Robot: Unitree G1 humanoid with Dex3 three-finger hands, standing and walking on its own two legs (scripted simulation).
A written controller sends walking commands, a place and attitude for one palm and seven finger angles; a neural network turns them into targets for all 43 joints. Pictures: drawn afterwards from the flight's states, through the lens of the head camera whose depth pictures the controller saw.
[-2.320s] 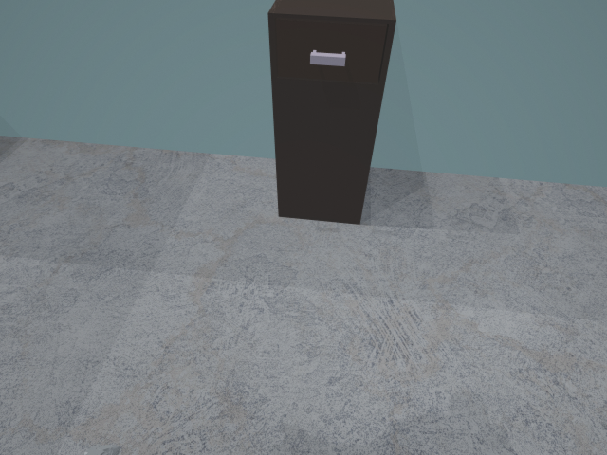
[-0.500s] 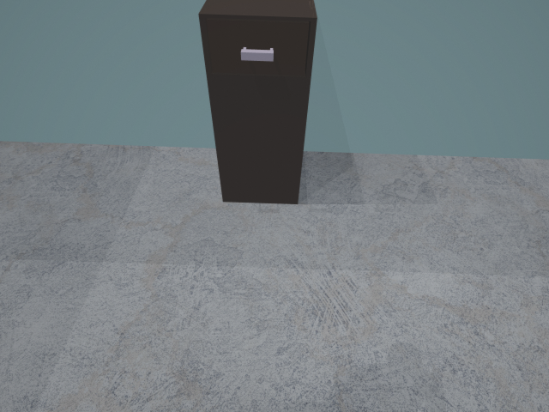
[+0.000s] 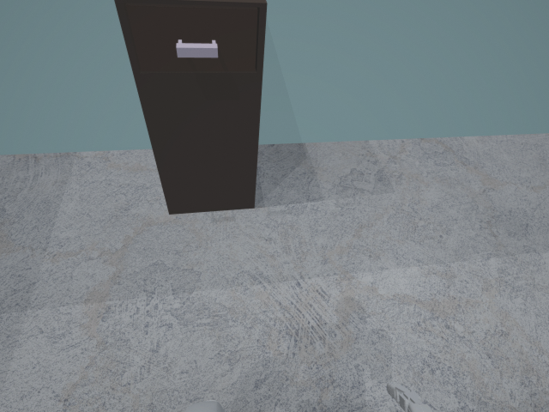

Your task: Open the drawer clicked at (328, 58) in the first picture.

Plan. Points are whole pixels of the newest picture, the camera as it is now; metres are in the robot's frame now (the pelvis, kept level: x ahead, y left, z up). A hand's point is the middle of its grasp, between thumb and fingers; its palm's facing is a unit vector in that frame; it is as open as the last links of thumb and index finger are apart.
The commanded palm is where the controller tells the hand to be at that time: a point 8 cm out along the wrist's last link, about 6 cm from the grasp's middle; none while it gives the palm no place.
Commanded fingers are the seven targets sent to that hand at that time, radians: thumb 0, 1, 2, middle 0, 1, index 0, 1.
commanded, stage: walk to a spot facing it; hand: left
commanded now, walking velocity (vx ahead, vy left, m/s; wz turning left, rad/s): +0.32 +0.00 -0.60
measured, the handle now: (197, 46) +0.98 +0.32 +0.03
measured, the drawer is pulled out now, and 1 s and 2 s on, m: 0.00 0.00 0.00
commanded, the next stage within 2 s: turn to face it in 0.36 s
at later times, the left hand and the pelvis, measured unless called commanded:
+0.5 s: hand (246, 270) +0.40 +0.09 -0.15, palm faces -0.34 -0.92 -0.21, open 7.4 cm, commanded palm none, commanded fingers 0.00 0.90 0.90 -0.20 -0.30 -0.20 -0.30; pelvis +0.18 -0.04 -0.01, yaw -16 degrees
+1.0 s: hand (200, 291) +0.35 +0.17 -0.16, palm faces -0.04 -0.98 -0.19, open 7.4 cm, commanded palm none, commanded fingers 0.00 0.90 0.90 -0.20 -0.30 -0.20 -0.30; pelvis +0.27 -0.02 +0.02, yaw -5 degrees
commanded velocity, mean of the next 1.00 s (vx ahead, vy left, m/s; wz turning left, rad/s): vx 0.07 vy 0.00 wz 0.08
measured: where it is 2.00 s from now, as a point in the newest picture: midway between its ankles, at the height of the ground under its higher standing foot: (281, 397)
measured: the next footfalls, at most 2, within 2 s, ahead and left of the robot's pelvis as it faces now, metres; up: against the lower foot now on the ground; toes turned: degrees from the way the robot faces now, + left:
right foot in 0.46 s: +0.29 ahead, -0.15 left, +0.00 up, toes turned -22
left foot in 0.84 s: +0.33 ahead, +0.06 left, +0.00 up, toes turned -1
